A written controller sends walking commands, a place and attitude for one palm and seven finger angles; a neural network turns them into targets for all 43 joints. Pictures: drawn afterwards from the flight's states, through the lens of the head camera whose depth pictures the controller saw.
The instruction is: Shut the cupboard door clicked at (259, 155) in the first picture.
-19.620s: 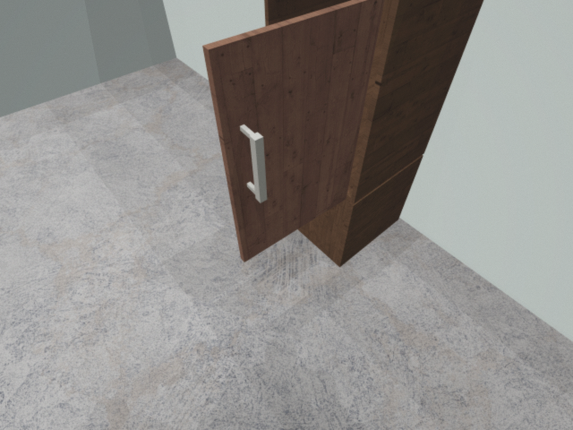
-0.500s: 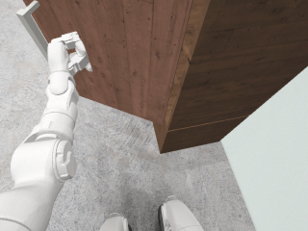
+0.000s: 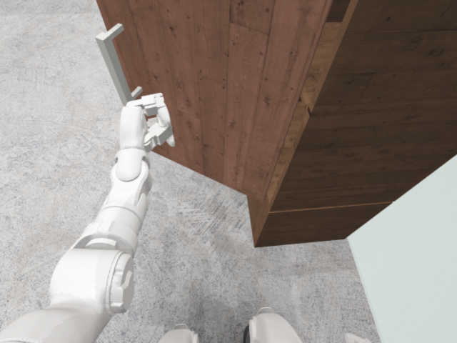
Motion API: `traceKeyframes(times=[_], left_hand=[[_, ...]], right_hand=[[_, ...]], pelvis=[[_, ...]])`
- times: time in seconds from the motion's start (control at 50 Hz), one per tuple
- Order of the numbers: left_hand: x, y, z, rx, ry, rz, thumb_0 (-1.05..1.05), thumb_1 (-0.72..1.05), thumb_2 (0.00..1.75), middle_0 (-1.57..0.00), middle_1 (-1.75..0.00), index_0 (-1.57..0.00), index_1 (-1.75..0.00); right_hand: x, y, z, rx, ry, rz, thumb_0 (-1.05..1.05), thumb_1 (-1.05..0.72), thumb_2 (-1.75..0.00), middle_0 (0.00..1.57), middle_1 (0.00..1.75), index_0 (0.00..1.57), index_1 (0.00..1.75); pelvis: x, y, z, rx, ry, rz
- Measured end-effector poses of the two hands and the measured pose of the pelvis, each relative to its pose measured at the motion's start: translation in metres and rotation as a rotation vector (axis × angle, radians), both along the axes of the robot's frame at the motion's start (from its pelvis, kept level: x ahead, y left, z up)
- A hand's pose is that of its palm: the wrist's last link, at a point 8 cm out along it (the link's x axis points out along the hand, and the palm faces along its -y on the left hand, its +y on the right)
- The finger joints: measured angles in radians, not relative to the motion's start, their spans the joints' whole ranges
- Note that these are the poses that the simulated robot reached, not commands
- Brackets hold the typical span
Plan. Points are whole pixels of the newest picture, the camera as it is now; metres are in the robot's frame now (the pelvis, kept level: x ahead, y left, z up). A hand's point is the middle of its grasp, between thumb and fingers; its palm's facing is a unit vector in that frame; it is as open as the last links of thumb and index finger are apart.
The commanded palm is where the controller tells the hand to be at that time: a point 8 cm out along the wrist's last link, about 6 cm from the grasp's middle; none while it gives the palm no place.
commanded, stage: draw the hand back to the body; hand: left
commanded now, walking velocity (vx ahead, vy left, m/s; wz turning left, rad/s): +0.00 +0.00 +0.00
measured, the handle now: (123, 69) +0.64 +0.19 +0.07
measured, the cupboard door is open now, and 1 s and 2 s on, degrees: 57 57 57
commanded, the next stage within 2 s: step back with the hand held close in 1.60 s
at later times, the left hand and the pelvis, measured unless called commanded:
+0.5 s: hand (110, 159) +0.37 +0.15 +0.13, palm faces +0.00 -1.00 -0.02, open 3.1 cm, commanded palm +0.33 +0.20 +0.14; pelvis +0.02 +0.00 +0.04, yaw +0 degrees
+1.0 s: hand out of the picture +0.26 +0.24 +0.18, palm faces +0.35 -0.88 -0.32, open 4.4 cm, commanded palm +0.21 +0.28 +0.21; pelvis +0.03 +0.01 +0.06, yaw +1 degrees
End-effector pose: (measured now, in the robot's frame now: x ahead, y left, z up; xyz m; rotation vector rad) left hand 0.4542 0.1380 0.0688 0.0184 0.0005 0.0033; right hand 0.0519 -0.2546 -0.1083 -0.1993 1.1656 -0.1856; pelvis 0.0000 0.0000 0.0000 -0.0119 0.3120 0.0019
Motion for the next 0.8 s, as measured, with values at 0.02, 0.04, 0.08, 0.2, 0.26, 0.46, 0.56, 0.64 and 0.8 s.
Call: traceKeyframes(times=[0.02, 0.04, 0.08, 0.2, 0.26, 0.46, 0.56, 0.64, 0.8], left_hand=[[0.001, 0.000, 0.001, -0.001, -0.003, 0.001, 0.02, 0.90, 0.90, -1.30, -1.50, -1.30, -1.50], [0.003, 0.000, 0.002, -0.001, -0.006, 0.001, 0.02, 0.90, 0.90, -1.30, -1.50, -1.30, -1.50], [0.006, 0.000, 0.004, -0.006, -0.014, 0.000, 0.02, 0.90, 0.90, -1.30, -1.50, -1.30, -1.50], [-0.013, 0.020, 0.015, 0.000, -0.032, 0.007, 0.02, 0.90, 0.90, -1.30, -1.50, -1.30, -1.50], [-0.034, 0.034, 0.020, -0.002, -0.014, 0.019, 0.02, 0.90, 0.90, -1.30, -1.50, -1.30, -1.50], [-0.093, 0.064, 0.053, 0.003, -0.050, 0.005, 0.02, 0.90, 0.90, -1.30, -1.50, -1.30, -1.50], [-0.118, 0.074, 0.066, 0.029, -0.038, 0.007, 0.02, 0.90, 0.90, -1.26, -1.46, -1.26, -1.46], [-0.141, 0.084, 0.080, 0.146, -0.019, 0.075, 0.02, 0.90, 0.90, -1.20, -1.38, -1.20, -1.38], [-0.187, 0.114, 0.100, 0.228, -0.009, 0.226, 0.02, 0.90, 0.90, -1.01, -1.18, -1.01, -1.17]], right_hand=[[0.002, 0.001, -0.001, 0.003, -0.004, 0.004, 0.00, -0.91, -0.90, 0.20, 0.30, 0.20, 0.30], [0.003, 0.003, -0.002, 0.005, -0.007, 0.007, 0.00, -0.91, -0.90, 0.20, 0.30, 0.20, 0.30], [0.002, 0.005, -0.003, 0.012, -0.006, 0.005, 0.00, -0.91, -0.90, 0.20, 0.30, 0.20, 0.30], [-0.005, 0.010, 0.003, 0.050, -0.005, -0.045, 0.00, -0.91, -0.90, 0.20, 0.30, 0.20, 0.30], [-0.005, 0.010, 0.011, 0.058, -0.011, -0.056, 0.01, -0.91, -0.90, 0.20, 0.30, 0.20, 0.30], [0.048, 0.002, 0.038, 0.008, -0.176, 0.007, 0.01, -0.91, -0.90, 0.20, 0.30, 0.20, 0.30], [0.092, 0.006, 0.058, 0.001, -0.324, 0.046, 0.01, -0.91, -0.90, 0.20, 0.30, 0.20, 0.30], [0.123, 0.016, 0.075, -0.002, -0.402, 0.066, 0.01, -0.91, -0.90, 0.20, 0.30, 0.20, 0.30], [0.161, 0.045, 0.094, 0.026, -0.467, 0.157, 0.01, -0.91, -0.90, 0.20, 0.30, 0.20, 0.30]], pelvis=[[0.000, 0.000, -0.001, 0.000, 0.002, 0.001], [-0.001, 0.000, -0.001, 0.001, 0.004, 0.002], [-0.001, 0.000, -0.002, 0.002, 0.008, -0.002], [0.007, 0.000, 0.008, 0.008, -0.020, -0.034], [0.011, -0.001, 0.017, 0.007, -0.054, -0.037], [0.015, -0.002, 0.034, 0.000, -0.161, -0.006], [0.015, -0.001, 0.039, 0.004, -0.210, -0.003], [0.018, 0.000, 0.047, 0.007, -0.261, -0.001], [0.025, 0.002, 0.058, 0.006, -0.332, 0.014]])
